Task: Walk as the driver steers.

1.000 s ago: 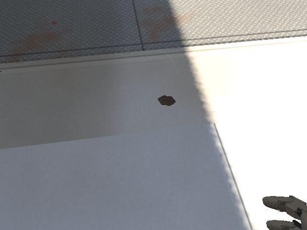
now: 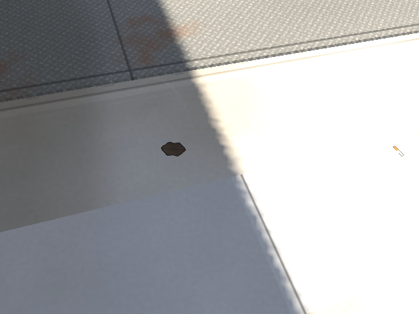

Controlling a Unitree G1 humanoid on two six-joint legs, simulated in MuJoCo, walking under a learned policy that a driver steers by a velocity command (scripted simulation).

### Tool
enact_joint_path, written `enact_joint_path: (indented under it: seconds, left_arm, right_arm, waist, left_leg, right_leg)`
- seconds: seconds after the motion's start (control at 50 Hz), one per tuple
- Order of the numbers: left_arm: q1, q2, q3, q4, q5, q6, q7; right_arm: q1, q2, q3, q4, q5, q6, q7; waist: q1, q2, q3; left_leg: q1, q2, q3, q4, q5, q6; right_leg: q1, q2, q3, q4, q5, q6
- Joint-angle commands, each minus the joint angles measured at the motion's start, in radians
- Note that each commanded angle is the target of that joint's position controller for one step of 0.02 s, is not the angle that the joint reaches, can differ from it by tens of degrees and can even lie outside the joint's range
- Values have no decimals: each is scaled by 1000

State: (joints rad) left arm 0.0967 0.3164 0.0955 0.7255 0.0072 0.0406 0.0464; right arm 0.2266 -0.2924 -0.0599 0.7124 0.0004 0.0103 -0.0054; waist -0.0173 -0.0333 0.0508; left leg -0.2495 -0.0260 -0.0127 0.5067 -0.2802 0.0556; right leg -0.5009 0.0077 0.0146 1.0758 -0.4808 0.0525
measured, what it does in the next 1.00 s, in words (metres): walks ahead: right foot, then left foot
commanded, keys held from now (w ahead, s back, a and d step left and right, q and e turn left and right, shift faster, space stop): q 0.16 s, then w+q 0.16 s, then w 0.06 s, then w+e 0.62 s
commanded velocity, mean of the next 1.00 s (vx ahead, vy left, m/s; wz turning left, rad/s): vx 0.31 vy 0.00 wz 0.06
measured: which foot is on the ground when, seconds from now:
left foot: down 0.00-0.34, up 0.36-0.70, down 0.72-1.00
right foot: up 0.00-0.32, down 0.34-0.74, up 0.76-1.00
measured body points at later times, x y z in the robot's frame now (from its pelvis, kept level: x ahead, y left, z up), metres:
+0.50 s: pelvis +0.06 -0.02 +0.01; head +0.07 -0.04 +0.45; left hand +0.05 +0.27 -0.10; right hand +0.28 -0.24 -0.09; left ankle +0.03 +0.12 -0.67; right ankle +0.04 -0.14 -0.74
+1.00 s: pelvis +0.25 +0.07 +0.01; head +0.27 +0.08 +0.45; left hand +0.40 +0.35 -0.09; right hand +0.31 -0.21 -0.11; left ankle +0.19 +0.17 -0.74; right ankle +0.34 -0.08 -0.66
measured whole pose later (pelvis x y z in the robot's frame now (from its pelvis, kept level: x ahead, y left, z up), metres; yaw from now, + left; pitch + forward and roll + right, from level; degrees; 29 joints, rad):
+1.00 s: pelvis +0.25 +0.07 +0.01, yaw +0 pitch +1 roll +2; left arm 0.21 0.32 0.08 0.70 -0.03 -0.03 -0.01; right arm 0.34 -0.26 -0.08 0.77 -0.01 -0.10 0.01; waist -0.05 -0.05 0.02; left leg -0.05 -0.03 0.13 0.27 -0.23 0.03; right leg -0.68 -0.09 0.07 1.03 -0.16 0.01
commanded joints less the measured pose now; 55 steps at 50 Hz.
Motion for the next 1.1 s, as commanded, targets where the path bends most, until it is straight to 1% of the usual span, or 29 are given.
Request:
enact_joint_path:
  seconds: [0.02, 0.06, 0.16, 0.18, 0.24, 0.28, 0.32, 0.34, 0.36, 0.38, 0.4, 0.42, 0.44, 0.48, 0.56, 0.64, 0.68, 0.7, 0.72, 0.74, 0.76, 0.78, 0.8, 0.82, 0.84, 0.88, 0.98, 1.04, 1.1]
  left_arm:
    - [-20, 64, 19, -67, -2, -20, 2]
    - [-22, 54, 15, -67, -10, -25, 2]
    - [-54, 53, 9, -76, -12, -40, -4]
    - [-46, 58, 9, -75, -15, -44, -9]
    - [-53, 73, 13, -85, -28, -70, -30]
    - [-25, 79, 17, -82, -37, -96, -42]
    - [65, 73, 24, -50, -41, -119, -48]
    - [147, 104, 34, -28, -30, -125, -44]
    - [239, 156, 37, -15, -2, -126, -38]
    - [249, 218, 52, 1, 26, -135, -55]
    - [198, 141, 31, -11, 9, -144, -57]
    - [174, 90, 14, -10, -11, -144, -52]
    - [169, 82, 6, -11, -18, -141, -48]
    - [196, 85, -2, -3, -19, -135, -42]
    - [252, 106, 1, 12, -27, -119, -33]
    - [304, 150, 10, 22, -38, -107, -36]
    - [284, 152, 10, 19, -45, -102, -34]
    - [279, 138, 6, 15, -42, -101, -34]
    - [273, 103, -5, 9, -33, -104, -36]
    - [261, 17, -33, -25, -5, -108, -38]
    - [355, -30, -45, -60, -41, -121, -28]
    - [340, 77, -18, -34, -64, -118, -24]
    - [274, 106, -7, -40, -63, -113, -29]
    - [255, 88, -9, -30, -52, -107, -31]
    - [234, 74, -8, -34, -42, -104, -35]
    - [223, 39, -12, -37, -43, -89, -45]
    - [126, 9, -26, -87, -30, -77, -58]
    - [23, 1, -38, -118, -28, -86, -81]
    - [-70, 2, -43, -159, -31, -88, -101]
  right_arm:
    - [-56, -155, -37, -90, 13, -14, -18]
    - [-36, -161, -41, -95, 10, -7, -24]
    - [-31, -195, -56, -112, 11, 10, -32]
    - [-26, -196, -58, -114, 13, 12, -30]
    - [-33, -191, -55, -122, 18, 9, -21]
    - [-42, -186, -52, -126, 19, 6, -17]
    - [-72, -159, -42, -136, 24, 6, -19]
    - [-72, -107, -26, -142, 18, 0, -22]
    - [-49, -19, 1, -152, 10, -8, -19]
    - [-89, -91, -19, -205, 27, -25, -21]
    - [-79, -145, -33, -178, 27, -35, -23]
    - [-59, -151, -38, -153, 19, -41, -18]
    - [-51, -141, -37, -140, 7, -49, -12]
    - [-104, -105, -27, -152, -2, -75, 3]
    - [-216, -21, 4, -182, 4, -106, 20]
    - [-238, -56, -9, -188, 25, -118, 37]
    - [-177, -86, -25, -175, 33, -121, 35]
    - [-109, -107, -38, -155, 31, -121, 28]
    - [-6, -139, -55, -137, 26, -121, 15]
    - [176, -208, -72, -120, 4, -117, 0]
    - [225, -269, -82, -93, -18, -106, 12]
    - [183, -172, -59, -92, -13, -109, 19]
    - [129, -117, -43, -90, -2, -109, 18]
    - [81, -88, -32, -89, -4, -110, 18]
    - [47, -65, -28, -81, -10, -110, 19]
    - [17, -52, -27, -66, -14, -120, 16]
    - [25, -95, -44, -17, -7, -131, 9]
    - [33, -128, -50, 3, -1, -123, 1]
    - [78, -159, -58, 33, 12, -111, -3]
  waist:
    - [24, 126, -128]
    - [14, 134, -134]
    - [-13, 177, -110]
    - [-17, 181, -121]
    - [-26, 221, -82]
    - [-7, 223, -73]
    - [55, 188, -74]
    - [82, 128, -119]
    - [83, -71, -168]
    - [69, -197, -52]
    - [55, -130, 24]
    - [42, -120, 56]
    - [33, -109, 42]
    - [53, -90, 45]
    - [97, -105, 25]
    - [93, -125, 4]
    - [36, -127, -13]
    - [-4, -113, -47]
    - [-60, -89, -110]
    - [-134, 60, -275]
    - [-80, 384, -362]
    - [-79, 274, -249]
    - [-69, 216, -132]
    - [-45, 156, -86]
    - [-26, 150, -50]
    - [0, 160, -25]
    - [5, 99, 18]
    - [-26, 83, 41]
    - [-52, 68, 65]
  left_leg:
    - [176, 235, -273, -154, 572, 177]
    - [201, 219, -273, -152, 544, 176]
    - [155, 204, -345, -151, 349, 175]
    - [134, 198, -367, -167, 214, 179]
    - [48, 179, -460, -220, -183, 184]
    - [11, 166, -503, -213, -248, 174]
    - [-73, 107, -491, -149, -287, 127]
    - [-185, 62, -421, -20, -327, 74]
    - [-343, -69, -218, 292, -347, -1]
    - [-535, -63, -183, 449, -348, -12]
    - [-569, -10, -206, 532, -265, -20]
    - [-578, 0, -192, 551, -186, -30]
    - [-576, 21, -153, 552, -130, -39]
    - [-551, 67, -74, 512, -5, -60]
    - [-376, 43, 6, 234, 97, -96]
    - [-178, 4, 9, 56, 132, -102]
    - [-54, 10, -8, -22, 166, -74]
    - [65, 5, 0, -56, 166, -53]
    - [231, 47, -29, -76, 154, -24]
    - [498, 257, -234, -67, 75, 41]
    - [612, 456, -663, -209, -212, 166]
    - [510, 434, -683, -263, -338, 170]
    - [411, 400, -522, -261, -257, 145]
    - [327, 347, -400, -276, -119, 127]
    - [264, 312, -313, -297, -12, 120]
    - [188, 276, -181, -337, 133, 110]
    - [173, 286, -21, -379, 311, 134]
    - [172, 273, 77, -386, 339, 114]
    - [233, 291, 131, -372, 368, 94]
  right_leg:
    - [-118, -8, 57, 74, 91, 34]
    - [-115, 0, 55, -11, 122, 45]
    - [-37, 12, 71, -244, 136, 55]
    - [-6, 16, 69, -283, 135, 50]
    - [64, 30, 58, -400, 104, 20]
    - [150, 37, 52, -504, 107, -8]
    - [337, 25, 35, -711, 240, -46]
    - [506, -80, 112, -727, 232, -82]
    - [637, -280, 385, -803, 12, -169]
    - [529, -411, 690, -894, -187, -300]
    - [483, -388, 652, -915, -272, -318]
    - [478, -327, 556, -916, -219, -285]
    - [488, -285, 487, -916, -149, -261]
    - [464, -237, 389, -934, 39, -254]
    - [382, -164, 248, -922, 286, -247]
    - [327, -195, 278, -880, 305, -243]
    - [312, -212, 306, -835, 323, -214]
    - [288, -188, 291, -771, 388, -191]
    - [230, -133, 248, -625, 441, -156]
    - [74, -58, 175, -300, 249, -110]
    - [-185, 33, 100, -13, -105, -72]
    - [-264, -27, 147, 136, -55, -67]
    - [-301, -60, 133, 163, 38, -75]
    - [-266, -89, 120, 152, 113, -72]
    - [-249, -107, 118, 122, 163, -69]
    - [-201, -127, 101, 102, 225, -64]
    - [-253, -130, 97, -78, 367, -37]
    - [-205, -119, 37, -260, 498, -48]
    - [-186, -106, -10, -376, 501, -79]
Keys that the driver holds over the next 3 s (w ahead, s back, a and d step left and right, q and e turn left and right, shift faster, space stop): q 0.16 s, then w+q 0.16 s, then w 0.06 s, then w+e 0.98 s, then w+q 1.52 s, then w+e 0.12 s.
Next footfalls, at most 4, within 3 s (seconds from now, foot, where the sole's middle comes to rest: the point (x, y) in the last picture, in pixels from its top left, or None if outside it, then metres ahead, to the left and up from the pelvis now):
0.34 right None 0.08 -0.13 -0.78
0.72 left None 0.23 0.18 -0.78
1.24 right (224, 285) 0.55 -0.07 -0.78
1.78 left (183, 191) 0.90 0.06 -0.78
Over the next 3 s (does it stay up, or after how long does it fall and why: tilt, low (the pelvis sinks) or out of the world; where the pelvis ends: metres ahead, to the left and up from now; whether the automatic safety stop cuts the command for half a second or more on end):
stays up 1.35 0.12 0.00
